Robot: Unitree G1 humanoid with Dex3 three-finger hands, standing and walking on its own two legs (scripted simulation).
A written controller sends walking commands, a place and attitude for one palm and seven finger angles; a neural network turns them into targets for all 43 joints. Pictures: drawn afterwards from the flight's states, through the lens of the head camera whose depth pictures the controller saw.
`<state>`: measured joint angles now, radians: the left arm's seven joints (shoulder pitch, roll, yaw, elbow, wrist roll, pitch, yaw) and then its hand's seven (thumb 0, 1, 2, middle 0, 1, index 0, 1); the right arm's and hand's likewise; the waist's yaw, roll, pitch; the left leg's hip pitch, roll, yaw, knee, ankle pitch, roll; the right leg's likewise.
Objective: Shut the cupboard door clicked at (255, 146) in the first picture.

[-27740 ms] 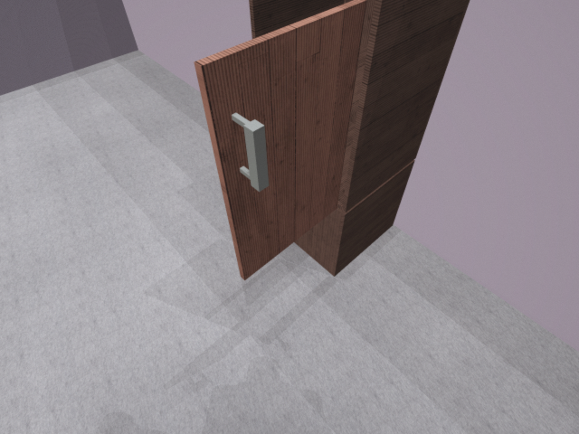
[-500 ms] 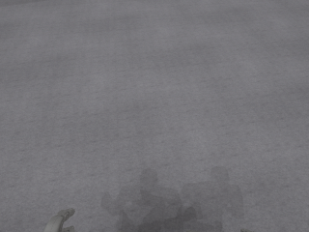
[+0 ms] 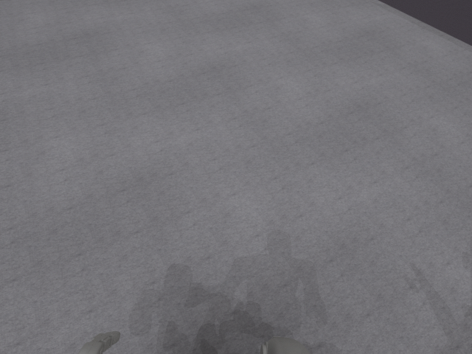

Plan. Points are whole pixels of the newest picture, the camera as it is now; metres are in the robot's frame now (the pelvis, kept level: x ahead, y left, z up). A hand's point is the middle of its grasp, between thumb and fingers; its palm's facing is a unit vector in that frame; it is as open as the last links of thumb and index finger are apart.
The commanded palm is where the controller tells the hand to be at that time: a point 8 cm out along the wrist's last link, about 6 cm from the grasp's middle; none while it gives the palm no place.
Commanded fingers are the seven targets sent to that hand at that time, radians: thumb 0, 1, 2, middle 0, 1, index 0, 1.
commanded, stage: turn to face it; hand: left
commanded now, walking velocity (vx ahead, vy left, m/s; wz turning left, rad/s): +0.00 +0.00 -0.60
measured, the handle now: out of the picture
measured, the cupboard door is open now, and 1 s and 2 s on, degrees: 60 60 60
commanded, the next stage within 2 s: none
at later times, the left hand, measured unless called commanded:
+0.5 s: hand (162, 338) +0.16 +0.14 -0.17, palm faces -0.25 -0.94 -0.23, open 7.4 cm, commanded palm none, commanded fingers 0.00 0.90 0.90 -0.20 -0.30 -0.20 -0.30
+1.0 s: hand (211, 293) +0.24 +0.06 -0.16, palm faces -0.54 -0.79 -0.29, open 7.4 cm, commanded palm none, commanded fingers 0.00 0.90 0.90 -0.20 -0.30 -0.20 -0.30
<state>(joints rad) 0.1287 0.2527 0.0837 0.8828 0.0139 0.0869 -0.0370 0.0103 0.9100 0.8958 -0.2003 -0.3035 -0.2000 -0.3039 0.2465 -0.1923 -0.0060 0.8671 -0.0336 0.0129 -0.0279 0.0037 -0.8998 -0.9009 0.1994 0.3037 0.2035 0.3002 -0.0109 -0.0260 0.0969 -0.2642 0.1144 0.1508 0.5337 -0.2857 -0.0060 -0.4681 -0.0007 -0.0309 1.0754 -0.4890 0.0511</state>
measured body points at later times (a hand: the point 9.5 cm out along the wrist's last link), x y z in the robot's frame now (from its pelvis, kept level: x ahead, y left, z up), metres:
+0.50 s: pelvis +0.03 -0.03 +0.00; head +0.09 -0.04 +0.44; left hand +0.17 +0.19 -0.15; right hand +0.06 -0.31 -0.14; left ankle +0.07 +0.10 -0.72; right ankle -0.02 -0.13 -0.74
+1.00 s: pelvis +0.04 -0.06 -0.01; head +0.08 -0.11 +0.44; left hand +0.27 +0.10 -0.13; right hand -0.05 -0.33 -0.16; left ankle +0.09 +0.08 -0.67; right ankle -0.02 -0.15 -0.74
